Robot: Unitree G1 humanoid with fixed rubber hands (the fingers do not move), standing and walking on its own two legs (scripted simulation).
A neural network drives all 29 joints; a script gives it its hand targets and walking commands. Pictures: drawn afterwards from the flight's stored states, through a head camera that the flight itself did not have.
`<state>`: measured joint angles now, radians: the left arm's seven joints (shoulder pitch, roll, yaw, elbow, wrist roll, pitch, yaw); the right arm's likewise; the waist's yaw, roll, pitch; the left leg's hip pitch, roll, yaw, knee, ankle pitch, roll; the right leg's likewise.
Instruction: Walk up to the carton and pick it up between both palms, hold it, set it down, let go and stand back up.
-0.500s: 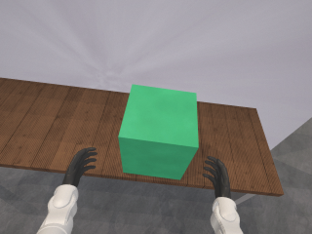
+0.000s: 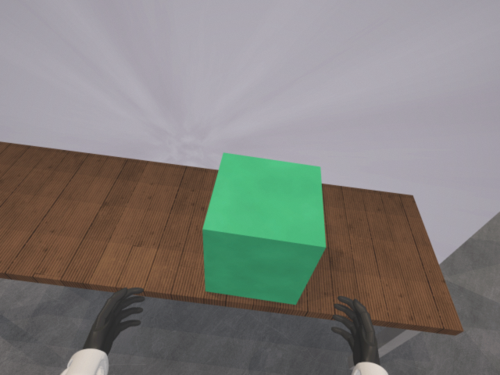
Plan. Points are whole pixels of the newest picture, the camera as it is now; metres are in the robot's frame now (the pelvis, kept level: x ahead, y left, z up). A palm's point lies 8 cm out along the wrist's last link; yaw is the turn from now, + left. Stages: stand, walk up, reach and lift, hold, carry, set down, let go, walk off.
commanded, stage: set down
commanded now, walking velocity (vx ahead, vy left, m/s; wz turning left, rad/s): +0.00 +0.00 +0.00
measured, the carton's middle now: (260, 231) +0.44 +0.00 -0.08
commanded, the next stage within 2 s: let go in 1.84 s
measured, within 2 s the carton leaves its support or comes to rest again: neither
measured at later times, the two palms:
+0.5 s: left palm (111, 346) +0.18 +0.23 -0.06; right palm (368, 355) +0.20 -0.18 -0.05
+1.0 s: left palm out of the picture +0.14 +0.21 -0.07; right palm out of the picture +0.15 -0.20 -0.07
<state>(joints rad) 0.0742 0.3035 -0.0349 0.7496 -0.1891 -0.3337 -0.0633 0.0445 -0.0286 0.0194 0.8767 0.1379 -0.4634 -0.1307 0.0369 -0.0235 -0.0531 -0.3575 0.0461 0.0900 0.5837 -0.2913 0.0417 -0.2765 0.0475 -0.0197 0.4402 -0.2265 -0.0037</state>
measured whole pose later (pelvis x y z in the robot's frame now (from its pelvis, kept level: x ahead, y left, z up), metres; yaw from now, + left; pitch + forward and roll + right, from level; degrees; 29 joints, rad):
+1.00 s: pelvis -0.01 -0.03 +0.01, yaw +1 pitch -2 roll -1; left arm 0.21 0.26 -0.01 0.46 -0.05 0.18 -0.06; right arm 0.21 -0.01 0.00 0.65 0.03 -0.10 -0.13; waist 0.03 -0.03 0.01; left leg -0.19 0.04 0.08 0.43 -0.21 0.01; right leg -0.13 0.05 -0.03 0.35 -0.19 -0.04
